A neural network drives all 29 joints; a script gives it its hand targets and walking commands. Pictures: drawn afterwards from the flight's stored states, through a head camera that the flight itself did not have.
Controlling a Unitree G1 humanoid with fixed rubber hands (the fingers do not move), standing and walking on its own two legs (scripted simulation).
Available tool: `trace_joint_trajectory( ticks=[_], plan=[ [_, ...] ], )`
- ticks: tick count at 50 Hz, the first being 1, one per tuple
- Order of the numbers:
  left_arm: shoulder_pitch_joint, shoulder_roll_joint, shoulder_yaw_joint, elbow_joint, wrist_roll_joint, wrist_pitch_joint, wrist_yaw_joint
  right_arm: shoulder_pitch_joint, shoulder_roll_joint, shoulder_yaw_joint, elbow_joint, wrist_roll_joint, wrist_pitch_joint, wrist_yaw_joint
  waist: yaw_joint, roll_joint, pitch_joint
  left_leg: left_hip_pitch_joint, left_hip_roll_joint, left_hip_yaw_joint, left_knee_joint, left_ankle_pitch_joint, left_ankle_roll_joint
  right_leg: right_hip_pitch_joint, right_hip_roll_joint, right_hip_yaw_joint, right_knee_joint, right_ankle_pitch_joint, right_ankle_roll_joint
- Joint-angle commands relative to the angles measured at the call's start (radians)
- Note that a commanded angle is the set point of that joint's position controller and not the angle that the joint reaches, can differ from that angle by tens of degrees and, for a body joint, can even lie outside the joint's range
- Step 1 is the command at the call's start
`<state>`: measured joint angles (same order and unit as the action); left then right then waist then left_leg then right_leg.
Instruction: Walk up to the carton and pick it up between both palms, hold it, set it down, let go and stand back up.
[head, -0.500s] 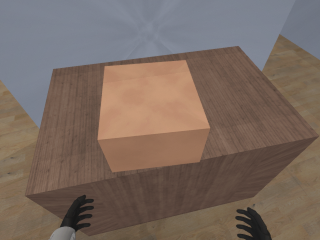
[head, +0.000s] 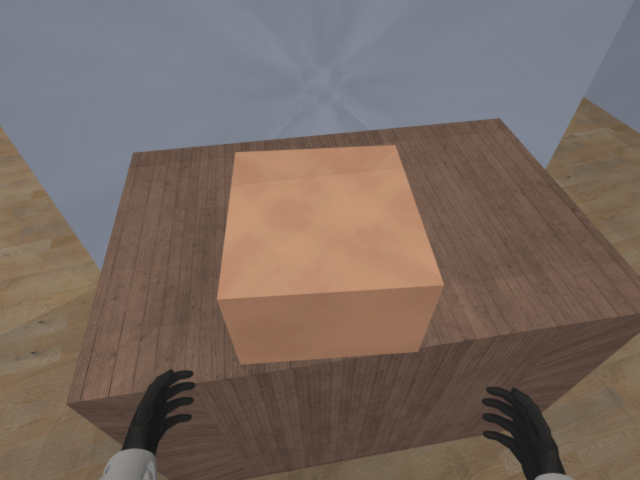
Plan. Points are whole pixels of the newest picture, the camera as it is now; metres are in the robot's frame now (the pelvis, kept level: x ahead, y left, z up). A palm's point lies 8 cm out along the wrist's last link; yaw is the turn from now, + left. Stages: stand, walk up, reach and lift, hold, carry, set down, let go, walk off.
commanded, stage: reach and lift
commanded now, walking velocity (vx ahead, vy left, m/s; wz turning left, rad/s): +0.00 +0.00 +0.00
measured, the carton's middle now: (322, 247) +0.48 +0.05 -0.03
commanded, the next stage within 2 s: none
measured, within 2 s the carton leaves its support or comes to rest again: neither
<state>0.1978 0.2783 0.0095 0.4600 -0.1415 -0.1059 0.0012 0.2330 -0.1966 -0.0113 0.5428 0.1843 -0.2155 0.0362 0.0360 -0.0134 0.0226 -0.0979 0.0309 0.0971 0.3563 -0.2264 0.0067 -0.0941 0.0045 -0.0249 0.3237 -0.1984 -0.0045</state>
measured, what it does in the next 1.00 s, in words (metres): stands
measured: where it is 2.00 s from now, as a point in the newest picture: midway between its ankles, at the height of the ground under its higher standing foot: outside the picture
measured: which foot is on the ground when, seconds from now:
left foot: down 0.00-1.00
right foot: down 0.00-1.00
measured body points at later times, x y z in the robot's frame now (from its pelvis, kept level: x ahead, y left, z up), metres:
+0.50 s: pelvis -0.01 -0.01 +0.00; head -0.01 -0.01 +0.45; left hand +0.23 +0.25 -0.01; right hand +0.25 -0.21 -0.01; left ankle -0.02 +0.11 -0.75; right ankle -0.01 -0.12 -0.75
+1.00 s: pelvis -0.02 +0.00 +0.00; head -0.01 +0.01 +0.45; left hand +0.32 +0.26 +0.05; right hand +0.34 -0.21 +0.04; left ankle -0.02 +0.11 -0.75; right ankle -0.01 -0.12 -0.75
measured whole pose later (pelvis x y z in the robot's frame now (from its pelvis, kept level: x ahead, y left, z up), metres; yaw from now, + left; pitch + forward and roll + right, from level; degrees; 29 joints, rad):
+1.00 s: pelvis -0.02 +0.00 +0.00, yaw +1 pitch +1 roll +0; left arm -0.37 0.34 0.05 0.67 -0.25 -0.04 -0.03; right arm -0.34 -0.31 0.07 0.72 0.39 -0.11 -0.01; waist 0.03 -0.02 -0.02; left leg -0.21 0.02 0.06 0.40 -0.21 0.00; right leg -0.20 0.01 -0.03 0.36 -0.19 -0.01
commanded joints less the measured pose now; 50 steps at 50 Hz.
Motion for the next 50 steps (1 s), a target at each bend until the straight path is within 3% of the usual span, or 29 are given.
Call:
trace_joint_trajectory(
  ticks=[1,8,9,10,13,15,18,20,25,26,31,34,37,38,43,45,46,49,50],
  plan=[
    [-0.082,0.115,0.045,-0.112,-0.017,-0.051,-0.003,-0.088,-0.122,-0.012,-0.111,0.027,-0.044,-0.007,0.006,0.032,-0.086,0.162,-0.012,-0.074,0.015,0.404,-0.057,-0.085,0.008,0.038,-0.067,0.151,-0.045],
    [-0.159,0.131,0.055,-0.125,-0.059,-0.110,-0.020,-0.140,-0.128,-0.021,-0.148,0.044,-0.089,-0.020,-0.003,0.021,-0.122,0.106,-0.020,-0.074,0.029,0.393,-0.052,-0.067,0.000,0.056,-0.038,0.168,-0.032],
    [-0.165,0.150,0.068,-0.104,-0.047,-0.119,-0.018,-0.154,-0.111,-0.008,-0.144,0.050,-0.092,-0.023,0.015,0.032,-0.124,0.092,-0.028,-0.071,0.028,0.346,-0.048,-0.057,-0.008,0.065,-0.034,0.143,-0.032],
    [-0.176,0.151,0.060,-0.081,-0.053,-0.123,-0.017,-0.159,-0.105,-0.003,-0.127,0.061,-0.090,-0.023,0.002,0.048,-0.084,0.074,-0.025,-0.070,0.014,0.315,-0.043,-0.067,-0.013,0.065,-0.034,0.121,-0.030],
    [-0.226,0.147,0.050,-0.082,-0.077,-0.141,-0.016,-0.202,-0.114,0.006,-0.119,0.074,-0.093,-0.029,0.008,0.046,-0.103,0.052,-0.020,-0.065,0.008,0.257,-0.037,-0.077,-0.017,0.064,-0.031,0.064,-0.031],
    [-0.260,0.153,0.028,-0.059,-0.099,-0.158,-0.015,-0.252,-0.112,0.005,-0.139,0.067,-0.092,-0.031,-0.008,0.022,-0.114,0.032,-0.020,-0.072,0.017,0.225,-0.034,-0.099,-0.015,0.058,-0.025,0.047,-0.027],
    [-0.325,0.171,0.024,-0.032,-0.131,-0.191,-0.018,-0.315,-0.097,0.015,-0.152,0.077,-0.095,-0.040,0.000,0.006,-0.152,-0.012,-0.026,-0.071,0.022,0.181,-0.016,-0.068,-0.022,0.070,-0.003,0.049,-0.013],
    [-0.353,0.185,0.031,-0.038,-0.127,-0.222,-0.015,-0.340,-0.098,0.014,-0.123,0.086,-0.110,-0.042,0.001,0.040,-0.175,-0.015,-0.027,-0.075,0.030,0.192,-0.021,-0.056,-0.027,0.078,0.010,0.064,-0.016],
    [-0.414,0.195,0.033,0.063,-0.139,-0.253,-0.028,-0.443,-0.112,0.021,-0.080,0.097,-0.145,-0.059,-0.002,0.005,-0.215,-0.045,-0.030,-0.075,0.058,0.210,-0.021,-0.034,-0.028,0.082,0.038,0.115,-0.005],
    [-0.444,0.199,0.042,0.090,-0.132,-0.251,-0.028,-0.450,-0.113,0.030,-0.041,0.105,-0.143,-0.059,-0.003,0.023,-0.184,-0.063,-0.031,-0.078,0.047,0.183,-0.022,-0.046,-0.031,0.080,0.031,0.101,-0.004],
    [-0.550,0.210,0.053,0.082,-0.139,-0.202,-0.027,-0.555,-0.161,0.059,0.005,0.146,-0.109,-0.062,-0.008,0.019,-0.251,-0.021,-0.029,-0.080,0.066,0.265,-0.027,-0.044,-0.017,0.073,0.038,0.140,-0.005],
    [-0.629,0.195,0.042,0.051,-0.146,-0.144,-0.022,-0.626,-0.200,0.041,0.020,0.166,-0.073,-0.058,-0.012,0.063,-0.279,0.017,-0.026,-0.079,0.061,0.291,-0.044,-0.066,-0.004,0.055,0.030,0.131,-0.018],
    [-0.676,0.191,0.030,0.045,-0.156,-0.079,-0.016,-0.692,-0.220,0.045,0.016,0.182,-0.023,-0.052,-0.019,0.038,-0.264,0.034,-0.020,-0.090,0.041,0.269,-0.038,-0.106,0.002,0.038,0.008,0.082,-0.018],
    [-0.696,0.200,0.039,0.065,-0.157,-0.057,-0.018,-0.720,-0.227,0.037,0.012,0.181,-0.005,-0.048,-0.017,0.016,-0.277,0.034,-0.025,-0.088,0.042,0.272,-0.032,-0.097,0.005,0.033,0.007,0.084,-0.014],
    [-0.822,0.216,0.064,0.047,-0.147,0.007,-0.024,-0.807,-0.236,0.043,-0.020,0.191,0.051,-0.052,-0.014,0.020,-0.322,0.037,-0.030,-0.083,0.042,0.320,-0.026,-0.056,0.000,0.040,-0.001,0.171,-0.002],
    [-0.836,0.224,0.079,0.041,-0.126,0.011,-0.025,-0.808,-0.236,0.035,0.025,0.196,0.063,-0.053,-0.010,0.047,-0.346,0.045,-0.034,-0.080,0.040,0.321,-0.032,-0.055,-0.001,0.044,-0.003,0.175,0.001],
    [-0.817,0.204,0.071,0.073,-0.118,0.023,-0.025,-0.827,-0.248,0.050,0.036,0.204,0.066,-0.049,0.005,0.044,-0.342,0.054,-0.027,-0.084,0.036,0.341,-0.034,-0.067,0.011,0.030,-0.002,0.169,-0.001],
    [-0.841,0.199,0.096,0.108,-0.090,0.066,-0.034,-0.852,-0.250,0.050,0.084,0.208,0.085,-0.048,0.008,0.043,-0.347,0.084,-0.029,-0.080,0.042,0.371,-0.034,-0.090,0.010,0.028,-0.019,0.166,-0.005],
    [-0.867,0.209,0.098,0.066,-0.084,0.073,-0.029,-0.865,-0.275,0.035,0.078,0.203,0.086,-0.050,0.005,0.055,-0.366,0.094,-0.022,-0.082,0.036,0.374,-0.036,-0.094,0.016,0.018,-0.022,0.161,-0.005]
  ],
)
